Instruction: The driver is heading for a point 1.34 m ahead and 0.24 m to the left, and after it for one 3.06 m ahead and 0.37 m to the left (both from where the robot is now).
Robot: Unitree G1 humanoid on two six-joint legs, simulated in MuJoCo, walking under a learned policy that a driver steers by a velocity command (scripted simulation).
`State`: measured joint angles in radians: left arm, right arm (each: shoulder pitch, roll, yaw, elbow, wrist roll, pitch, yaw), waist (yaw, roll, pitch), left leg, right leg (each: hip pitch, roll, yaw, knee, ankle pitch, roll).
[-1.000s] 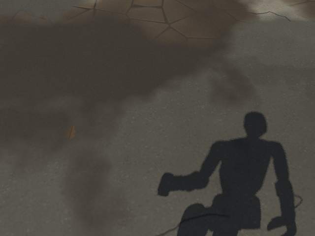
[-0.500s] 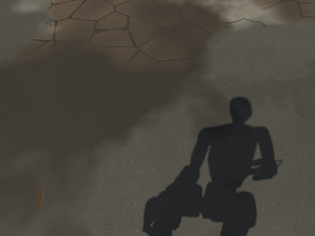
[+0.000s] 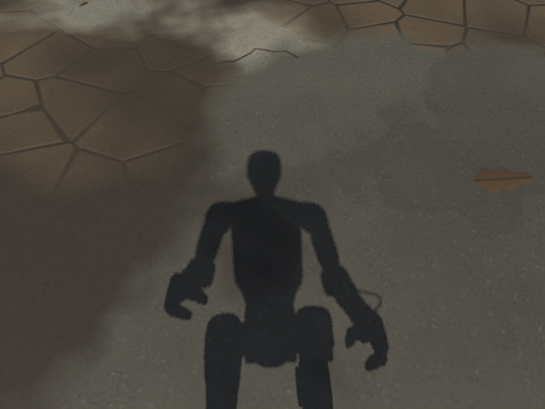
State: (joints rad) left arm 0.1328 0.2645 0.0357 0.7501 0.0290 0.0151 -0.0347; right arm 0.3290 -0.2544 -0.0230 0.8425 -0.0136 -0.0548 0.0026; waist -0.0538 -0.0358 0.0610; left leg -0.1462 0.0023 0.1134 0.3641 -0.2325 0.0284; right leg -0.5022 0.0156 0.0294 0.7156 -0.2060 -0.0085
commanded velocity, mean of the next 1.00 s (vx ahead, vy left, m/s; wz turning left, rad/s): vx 0.31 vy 0.00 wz -0.01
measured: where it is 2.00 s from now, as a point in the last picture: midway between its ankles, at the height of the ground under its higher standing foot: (249, 280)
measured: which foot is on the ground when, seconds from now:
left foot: down 0.00-0.08, up 0.10-0.38, down 0.40-0.82, up 0.84-1.00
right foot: up 0.00-0.06, down 0.08-0.42, up 0.44-0.80, down 0.82-1.00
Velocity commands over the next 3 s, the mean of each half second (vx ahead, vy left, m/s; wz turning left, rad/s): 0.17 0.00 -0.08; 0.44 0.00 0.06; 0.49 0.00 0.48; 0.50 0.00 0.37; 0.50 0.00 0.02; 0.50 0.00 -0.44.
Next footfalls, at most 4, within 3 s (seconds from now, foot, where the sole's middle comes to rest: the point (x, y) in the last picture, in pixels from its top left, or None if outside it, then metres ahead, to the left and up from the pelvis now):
0.08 right None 0.13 -0.10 -0.78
0.40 left None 0.07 0.09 -0.78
0.82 right None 0.33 -0.14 -0.78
1.36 left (247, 344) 0.61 0.04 -0.78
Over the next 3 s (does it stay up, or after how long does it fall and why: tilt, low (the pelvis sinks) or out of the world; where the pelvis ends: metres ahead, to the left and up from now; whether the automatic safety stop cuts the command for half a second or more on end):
stays up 1.30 0.29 -0.03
